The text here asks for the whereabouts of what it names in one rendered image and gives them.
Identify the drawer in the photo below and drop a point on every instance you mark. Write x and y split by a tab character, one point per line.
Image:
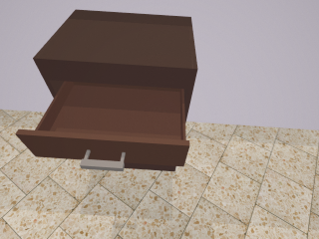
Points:
146	123

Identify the handle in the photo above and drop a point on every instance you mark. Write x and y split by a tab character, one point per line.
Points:
96	164

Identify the cabinet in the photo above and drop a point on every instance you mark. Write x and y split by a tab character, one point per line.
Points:
119	48

